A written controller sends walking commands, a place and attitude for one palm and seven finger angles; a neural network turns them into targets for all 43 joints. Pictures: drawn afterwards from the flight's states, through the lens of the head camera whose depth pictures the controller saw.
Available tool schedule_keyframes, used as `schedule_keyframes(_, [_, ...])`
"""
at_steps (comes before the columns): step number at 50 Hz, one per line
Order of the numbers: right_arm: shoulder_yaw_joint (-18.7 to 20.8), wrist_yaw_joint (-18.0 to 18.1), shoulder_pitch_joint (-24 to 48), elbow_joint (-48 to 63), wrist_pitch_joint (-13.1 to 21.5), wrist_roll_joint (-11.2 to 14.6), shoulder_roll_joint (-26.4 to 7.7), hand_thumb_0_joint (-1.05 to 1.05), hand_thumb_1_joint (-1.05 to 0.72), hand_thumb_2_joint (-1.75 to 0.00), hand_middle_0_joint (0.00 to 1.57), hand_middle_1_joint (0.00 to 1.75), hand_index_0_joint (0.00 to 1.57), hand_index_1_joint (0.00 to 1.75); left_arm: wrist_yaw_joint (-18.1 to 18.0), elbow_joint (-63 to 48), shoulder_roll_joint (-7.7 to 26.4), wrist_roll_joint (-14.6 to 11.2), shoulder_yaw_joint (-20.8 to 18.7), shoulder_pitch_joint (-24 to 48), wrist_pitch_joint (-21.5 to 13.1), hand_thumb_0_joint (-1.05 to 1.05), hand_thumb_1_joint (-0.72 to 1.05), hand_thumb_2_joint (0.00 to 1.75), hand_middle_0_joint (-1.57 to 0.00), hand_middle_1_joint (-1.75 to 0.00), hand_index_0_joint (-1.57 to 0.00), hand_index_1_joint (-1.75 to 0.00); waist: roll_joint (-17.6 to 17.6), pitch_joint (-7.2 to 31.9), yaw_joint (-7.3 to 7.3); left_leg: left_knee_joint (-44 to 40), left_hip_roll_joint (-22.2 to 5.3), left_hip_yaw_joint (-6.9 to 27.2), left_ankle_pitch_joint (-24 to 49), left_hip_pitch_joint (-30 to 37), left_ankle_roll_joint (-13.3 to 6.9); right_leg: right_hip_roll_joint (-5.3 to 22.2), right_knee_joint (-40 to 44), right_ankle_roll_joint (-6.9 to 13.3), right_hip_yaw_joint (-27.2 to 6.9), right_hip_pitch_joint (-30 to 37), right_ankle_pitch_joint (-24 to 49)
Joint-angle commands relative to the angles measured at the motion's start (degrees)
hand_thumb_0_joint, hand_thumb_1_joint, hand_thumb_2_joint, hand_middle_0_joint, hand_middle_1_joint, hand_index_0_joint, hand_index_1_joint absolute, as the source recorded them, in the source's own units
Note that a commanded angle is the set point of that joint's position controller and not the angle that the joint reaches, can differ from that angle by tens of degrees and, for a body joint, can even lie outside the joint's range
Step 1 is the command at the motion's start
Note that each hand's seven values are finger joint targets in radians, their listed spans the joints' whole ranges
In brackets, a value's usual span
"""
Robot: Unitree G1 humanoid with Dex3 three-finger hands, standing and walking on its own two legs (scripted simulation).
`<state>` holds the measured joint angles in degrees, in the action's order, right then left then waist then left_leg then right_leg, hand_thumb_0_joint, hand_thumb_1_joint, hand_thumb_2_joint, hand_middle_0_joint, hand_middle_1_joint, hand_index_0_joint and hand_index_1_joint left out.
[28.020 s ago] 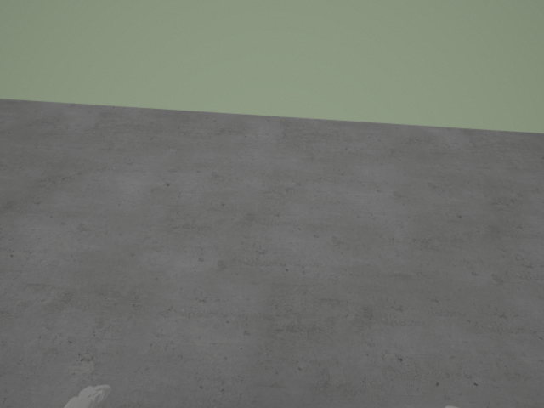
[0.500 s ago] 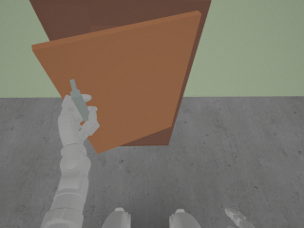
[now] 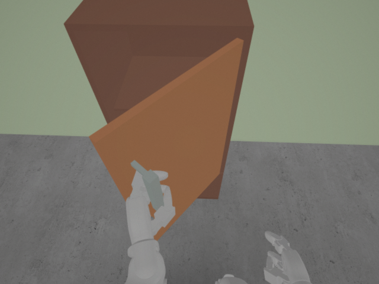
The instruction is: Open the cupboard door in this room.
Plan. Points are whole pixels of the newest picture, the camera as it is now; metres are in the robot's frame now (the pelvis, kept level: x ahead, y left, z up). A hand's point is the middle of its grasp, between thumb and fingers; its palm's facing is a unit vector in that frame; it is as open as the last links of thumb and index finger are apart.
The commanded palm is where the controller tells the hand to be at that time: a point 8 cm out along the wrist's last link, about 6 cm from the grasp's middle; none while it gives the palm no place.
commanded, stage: open thumb and fingers to let go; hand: left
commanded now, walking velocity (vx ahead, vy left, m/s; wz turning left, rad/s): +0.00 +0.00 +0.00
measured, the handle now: (148, 187) +0.31 +0.10 +0.04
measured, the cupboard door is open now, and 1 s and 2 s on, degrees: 51 47 49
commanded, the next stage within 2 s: slide the hand sideways off the handle in 0.80 s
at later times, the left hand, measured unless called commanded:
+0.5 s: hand (161, 199) +0.29 +0.07 +0.03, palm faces +0.37 -0.93 -0.02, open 12.5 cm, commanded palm +0.24 +0.12 +0.04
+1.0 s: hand (156, 205) +0.27 +0.08 +0.03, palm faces +0.09 -0.99 -0.06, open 15.3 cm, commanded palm +0.24 +0.11 +0.04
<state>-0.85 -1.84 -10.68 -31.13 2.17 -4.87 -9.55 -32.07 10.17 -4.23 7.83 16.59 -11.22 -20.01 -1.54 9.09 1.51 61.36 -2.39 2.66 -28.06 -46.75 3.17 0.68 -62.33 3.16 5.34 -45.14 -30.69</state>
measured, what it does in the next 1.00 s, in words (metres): stands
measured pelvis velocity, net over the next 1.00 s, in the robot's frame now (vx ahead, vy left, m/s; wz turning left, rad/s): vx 0.00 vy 0.02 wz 0.00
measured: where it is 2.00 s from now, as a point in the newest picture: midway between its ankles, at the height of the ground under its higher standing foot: outside the picture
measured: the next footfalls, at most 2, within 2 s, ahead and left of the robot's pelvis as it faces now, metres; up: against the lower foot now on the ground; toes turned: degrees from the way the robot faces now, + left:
none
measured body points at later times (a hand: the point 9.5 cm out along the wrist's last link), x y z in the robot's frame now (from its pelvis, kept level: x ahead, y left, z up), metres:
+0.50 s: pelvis +0.00 -0.01 +0.00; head +0.05 -0.03 +0.44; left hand +0.26 +0.12 +0.04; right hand +0.16 -0.24 -0.11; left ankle +0.02 +0.16 -0.66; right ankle +0.00 -0.09 -0.66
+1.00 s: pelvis +0.00 +0.02 -0.01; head +0.05 +0.02 +0.44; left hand +0.26 +0.13 +0.04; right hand +0.17 -0.19 -0.10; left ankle +0.02 +0.16 -0.66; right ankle +0.00 -0.08 -0.66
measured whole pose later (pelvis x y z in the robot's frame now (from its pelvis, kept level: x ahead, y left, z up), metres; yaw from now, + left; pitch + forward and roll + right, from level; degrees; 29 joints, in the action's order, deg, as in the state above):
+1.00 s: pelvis +0.00 +0.02 -0.01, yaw +0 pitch +15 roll -1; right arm -0.8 -1.5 -11.5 -30.1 1.7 -4.0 -10.2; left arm -20.7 9.6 -1.3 7.6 15.0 -8.1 -21.2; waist -1.4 8.8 0.5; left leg 64.8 -1.0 2.4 -28.9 -50.5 1.3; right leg 2.0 -64.3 1.2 4.8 -48.0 -30.8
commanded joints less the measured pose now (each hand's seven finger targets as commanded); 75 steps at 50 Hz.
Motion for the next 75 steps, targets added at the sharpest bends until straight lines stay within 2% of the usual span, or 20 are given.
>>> schedule_keyframes(1, [1.59, 1.46, 5.61, 6.2, 3.34, 0.09, -4.3, 0.0, -0.9, -0.9, 0.2, 0.3, 0.2, 0.3, -3.03, -10.12, -4.06, -0.71, -6.11, 15.79, -2.94, 0.0, 0.76, 0.84, -0.39, -1.34, -0.39, -1.34, 7.25, 9.54, -0.27, -4.02, 3.82, -1.87, 6.52, 2.96, -3.3, 1.1, 14.88, -2.74, -6.73, 6.24, 9.57])
schedule_keyframes(6, [2.15, 1.47, 4.3, 6.28, 3.65, 0.02, -4.18, 0.0, -0.9, -0.9, 0.2, 0.3, 0.2, 0.3, -1.75, -10.82, -4.34, -0.52, -5.55, 12.28, -3.57, 0.0, 0.41, 0.69, -0.36, -1.3, -0.36, -1.3, 7.58, 14.3, -0.86, -3.81, 3.87, -2.07, 9.16, 3.09, -3.24, 2.05, 14.02, -3.36, -8.04, 10.4, 17.34])
schedule_keyframes(11, [2.52, 1.44, 2.99, 6.05, 3.38, 0.04, -4.82, 0.0, -0.9, -0.9, 0.2, 0.3, 0.2, 0.3, 0.07, -10.42, -4.39, 0.18, -3.96, 12.74, -4.02, 0.0, 0.06, 0.54, -0.34, -1.26, -0.34, -1.26, 7.99, 12.99, 0.75, -3.36, 3.49, -1.79, 9.27, 2.4, -3.39, 2.64, 13.92, -3.82, -8.55, 9.99, 19.88])
schedule_keyframes(14, [2.68, 1.45, 2.88, 6.27, 3.45, 0.08, -5.08, 0.0, -0.9, -0.9, 0.2, 0.3, 0.2, 0.3, 0.76, -10.39, -4.75, 0.47, -3.03, 12.11, -4.2, 0.0, -0.15, 0.45, -0.32, -1.24, -0.32, -1.24, 8.32, 13.24, 0.83, -3.14, 3.43, -1.53, 9.44, 2.05, -3.54, 2.68, 13.71, -3.79, -8.78, 9.92, 20.37])
schedule_keyframes(19, [2.68, 1.93, 3.13, 6.39, 3.17, 0.31, -5.08, 0.0, -0.9, -0.9, 0.2, 0.3, 0.2, 0.3, 0.85, -10.53, -2.04, -0.97, -5.91, 12.84, -4.49, 0.0, -0.5, 0.3, -0.3, -1.2, -0.3, -1.2, 9.97, 12.76, 0.13, -2.95, 3.62, -1.42, 8.19, 0.42, -3.41, 3.26, 14.77, -4.0, -10.25, 10.93, 17.68])
schedule_keyframes(21, [2.69, 1.98, 3.22, 6.46, 3.05, 0.37, -4.99, 0.0, -0.9, -0.9, 0.2, 0.3, 0.2, 0.3, 0.74, -10.31, -2.36, -1.26, -6.12, 12.66, -4.64, 0.0, -0.5, 0.3, -0.3, -1.2, -0.3, -1.2, 9.13, 12.51, -0.13, -3.14, 3.69, -1.61, 7.87, 0.51, -3.39, 3.29, 14.89, -3.86, -10.12, 10.68, 16.5])
schedule_keyframes(28, [2.88, 1.85, 2.6, 6.5, 2.86, 0.27, -5.19, 0.0, -0.9, -0.9, 0.2, 0.3, 0.2, 0.3, 0.57, -10.36, -3.46, -1.12, -5.44, 12.58, -4.98, 0.0, -0.5, 0.3, -0.24, -0.85, -0.24, -0.85, 6.65, 14.79, -0.36, -3.68, 3.57, -2.0, 10.16, 2.9, -3.51, 2.12, 12.64, -3.27, -7.38, 10.09, 19.41])
schedule_keyframes(39, [2.7, 1.39, 2.44, 7.44, 2.59, 0.36, -5.43, 0.0, -0.9, -0.9, 0.2, 0.3, 0.2, 0.3, -1.0, -9.46, -6.51, 0.15, -3.09, 13.7, -2.82, 0.0, -0.5, 0.3, -0.15, -0.3, -0.15, -0.3, 5.42, 13.67, -0.2, -4.86, 3.04, -1.99, 12.96, 5.82, -3.54, -0.03, 10.3, -1.83, -2.84, 6.97, 18.41])
schedule_keyframes(45, [2.33, 0.8, 3.4, 7.68, 2.55, 0.41, -5.56, 0.0, -0.9, -0.9, 0.2, 0.3, 0.2, 0.3, -1.94, -10.1, -9.7, 0.61, -0.46, 15.76, -1.55, 0.0, -0.5, 0.3, -0.15, -0.3, -0.15, -0.3, 3.19, 13.63, -0.07, -5.46, 2.76, -1.24, 12.83, 6.89, -3.3, -0.68, 8.7, -1.3, -0.97, 4.54, 15.9])
schedule_keyframes(46, [2.7, 0.45, -0.98, 6.74, 2.27, 1.05, -8.38, 0.0, -0.9, -0.9, 0.2, 0.3, 0.2, 0.3, 9.93, -11.75, -2.0, 6.88, 10.71, 14.86, -3.94, 0.0, -0.5, 0.3, -0.15, -0.3, -0.15, -0.3, 5.47, 11.13, 5.28, -3.59, 2.67, -1.23, 12.91, 7.58, -4.52, 0.01, 8.44, -1.56, -3.0, 1.42, 19.11])
schedule_keyframes(48, [3.08, 0.99, -0.45, 8.81, 1.94, 1.46, -7.62, 0.0, -0.9, -0.9, 0.2, 0.3, 0.2, 0.3, 20.72, -15.87, 3.13, 3.73, 6.61, 16.42, -7.73, 0.0, -0.5, 0.3, -0.15, -0.3, -0.15, -0.3, 1.77, 15.88, 2.23, -2.96, 2.95, -1.28, 14.06, 7.59, -4.88, 0.4, 6.79, -0.73, -3.74, 4.35, 21.85])
schedule_keyframes(50, [2.99, 1.22, -0.46, 10.47, 2.24, 2.43, -7.63, 0.0, -0.9, -0.9, 0.2, 0.3, 0.2, 0.3, 27.87, -18.55, 3.52, 0.42, 7.28, 15.02, -8.55, 0.0, -0.5, 0.3, -0.15, -0.3, -0.15, -0.3, 0.97, 17.0, 2.42, -2.79, 3.0, -1.02, 14.65, 8.82, -4.95, 0.43, 6.22, -0.72, -3.61, 4.31, 21.95])
schedule_keyframes(52, [2.52, 1.67, 0.31, 12.52, 2.71, 3.69, -7.33, 0.0, -0.9, -0.9, 0.2, 0.3, 0.2, 0.3, 31.34, -18.86, 1.67, -5.77, 5.35, 10.78, -7.38, 0.0, -0.5, 0.3, -0.15, -0.3, -0.15, -0.3, 1.7, 14.26, 1.61, -4.27, 2.95, -0.91, 11.22, 8.43, -4.63, -0.13, 7.66, -0.84, -2.83, 4.47, 17.66])
schedule_keyframes(54, [1.98, 2.03, 1.64, 13.83, 3.12, 4.58, -7.36, 0.0, -0.9, -0.9, 0.2, 0.3, 0.2, 0.3, 30.97, -19.14, 0.61, -10.83, 2.21, 8.91, -5.12, 0.0, -0.5, 0.3, -0.15, -0.3, -0.15, -0.3, 2.63, 12.33, 0.43, -5.95, 2.99, -0.46, 7.94, 8.02, -4.33, -0.68, 8.75, -0.88, -1.88, 4.49, 12.61])
schedule_keyframes(56, [1.89, 2.09, 2.13, 14.51, 2.92, 4.53, -7.72, 0.0, -0.9, -0.9, 0.2, 0.3, 0.2, 0.3, 28.16, -18.66, 1.12, -12.34, -1.26, 5.74, -3.53, 0.0, -0.5, 0.3, -0.15, -0.3, -0.15, -0.3, 5.27, 10.39, -0.45, -6.98, 2.9, -0.04, 5.69, 6.77, -3.88, -0.9, 8.66, -1.14, -0.99, 3.78, 9.39])
schedule_keyframes(60, [2.17, 1.16, 1.53, 15.67, 2.43, 3.59, -7.45, 0.0, -0.9, -0.9, 0.2, 0.3, 0.2, 0.3, 21.94, -20.56, 2.8, -6.89, -2.33, 3.5, -3.71, 0.0, -0.5, 0.3, -0.15, -0.3, -0.15, -0.3, 5.0, 11.44, -1.17, -5.73, 2.76, -0.01, 7.61, 5.34, -3.7, -0.71, 5.75, -1.0, -1.11, 1.83, 9.96])
schedule_keyframes(63, [2.23, 0.32, 0.96, 16.09, 1.7, 3.23, -7.24, 0.0, -0.9, -0.9, 0.2, 0.3, 0.2, 0.3, 20.22, -20.81, 3.32, -3.23, -1.37, 0.92, -4.19, 0.0, -0.5, 0.3, -0.15, -0.3, -0.15, -0.3, 3.54, 10.12, -1.16, -5.24, 2.7, -0.29, 6.6, 4.22, -3.48, -0.64, 5.07, -0.75, -1.37, 0.29, 9.0])
schedule_keyframes(65, [2.38, 0.15, 1.01, 16.89, 1.41, 3.19, -7.21, 0.0, -0.9, -0.9, 0.2, 0.3, 0.2, 0.3, 20.28, -23.78, 4.12, -2.27, -1.03, 0.13, -4.69, 0.0, -0.5, 0.3, -0.15, -0.3, -0.15, -0.3, 1.89, 12.01, -1.45, -5.06, 2.63, -0.4, 6.79, 4.73, -3.5, -0.63, 4.71, -0.54, -1.68, 0.57, 9.04])
schedule_keyframes(68, [2.08, 0.3, 1.12, 17.64, 1.03, 3.5, -7.17, 0.0, -0.9, -0.9, 0.2, 0.3, 0.2, 0.3, 21.67, -25.81, 4.59, -3.38, -0.51, -1.28, -4.46, 0.0, -0.5, 0.3, -0.15, -0.3, -0.15, -0.3, 0.82, 10.35, -1.1, -5.54, 2.8, -0.63, 4.26, 4.29, -3.6, -0.76, 5.81, -0.57, -1.85, 0.65, 7.31])
schedule_keyframes(75, [1.85, 1.54, 0.43, 18.27, 1.46, 4.01, -7.43, 0.0, -0.9, -0.9, 0.2, 0.3, 0.2, 0.3, 24.97, -28.73, 5.84, -7.66, -2.94, -8.33, -3.64, 0.0, -0.5, 0.3, -0.15, -0.3, -0.15, -0.3, 3.47, 10.21, -0.85, -5.12, 2.78, -0.39, 5.15, 3.55, -3.76, -1.28, 6.24, -1.02, -1.61, 2.32, 8.68])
